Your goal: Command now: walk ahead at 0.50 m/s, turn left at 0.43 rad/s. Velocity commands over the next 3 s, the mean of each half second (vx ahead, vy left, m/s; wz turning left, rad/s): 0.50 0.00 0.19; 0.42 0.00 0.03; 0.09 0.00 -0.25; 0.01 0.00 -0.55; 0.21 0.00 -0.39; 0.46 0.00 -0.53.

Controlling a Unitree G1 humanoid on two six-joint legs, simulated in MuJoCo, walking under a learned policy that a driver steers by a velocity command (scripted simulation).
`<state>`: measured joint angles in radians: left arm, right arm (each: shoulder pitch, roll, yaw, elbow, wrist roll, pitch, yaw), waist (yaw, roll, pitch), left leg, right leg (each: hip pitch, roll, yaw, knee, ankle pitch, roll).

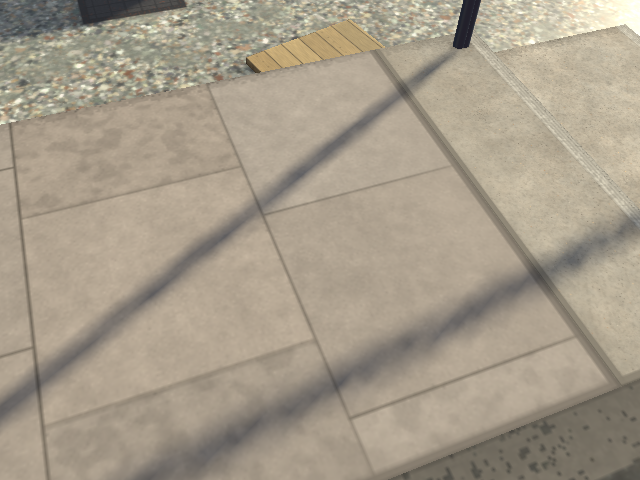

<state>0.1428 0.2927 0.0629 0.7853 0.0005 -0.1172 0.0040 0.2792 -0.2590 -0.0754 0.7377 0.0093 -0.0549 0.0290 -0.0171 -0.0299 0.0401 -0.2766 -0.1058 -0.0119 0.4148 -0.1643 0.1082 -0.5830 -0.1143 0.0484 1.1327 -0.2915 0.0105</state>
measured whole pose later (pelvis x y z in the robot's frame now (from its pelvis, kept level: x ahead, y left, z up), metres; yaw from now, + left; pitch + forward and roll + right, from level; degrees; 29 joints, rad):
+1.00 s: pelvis +0.54 +0.02 -0.01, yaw +4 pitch +3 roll -1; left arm 0.30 0.30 0.04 0.87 -0.01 -0.05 0.00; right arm 0.10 -0.25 -0.04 0.73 -0.01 -0.08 0.03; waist 0.03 -0.03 0.04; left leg -0.43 -0.01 0.04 0.49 -0.11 0.05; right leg -0.38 0.00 0.05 1.12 -0.53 0.03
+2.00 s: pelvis +0.60 +0.03 +0.00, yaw -23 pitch +1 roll +0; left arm 0.19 0.31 0.09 0.68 -0.02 0.06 0.01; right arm 0.13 -0.27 -0.06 0.81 -0.01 0.01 -0.04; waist -0.02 -0.03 0.06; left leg -0.20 0.05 0.12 0.40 -0.22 0.01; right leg -0.46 -0.05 0.02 0.88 -0.37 0.09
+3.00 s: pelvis +0.86 -0.15 +0.00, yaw -50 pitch +1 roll +2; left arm 0.17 0.29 0.07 0.63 -0.02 -0.03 -0.03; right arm 0.33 -0.28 -0.06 0.89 0.00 -0.09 0.00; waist -0.08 -0.04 0.03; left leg 0.05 -0.01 0.20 0.23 -0.30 0.01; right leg -0.71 -0.10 0.03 0.80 -0.01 -0.01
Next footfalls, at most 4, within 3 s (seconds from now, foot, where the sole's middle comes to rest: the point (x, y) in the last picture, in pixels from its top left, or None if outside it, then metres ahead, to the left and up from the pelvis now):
0.36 right None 0.39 -0.14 -0.78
0.88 left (260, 387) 0.66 0.12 -0.78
1.30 right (364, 391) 0.65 -0.11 -0.78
1.68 left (256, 380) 0.68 0.13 -0.78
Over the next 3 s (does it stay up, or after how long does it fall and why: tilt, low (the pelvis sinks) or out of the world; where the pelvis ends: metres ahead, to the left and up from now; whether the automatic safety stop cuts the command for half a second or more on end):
stays up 0.86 -0.15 0.00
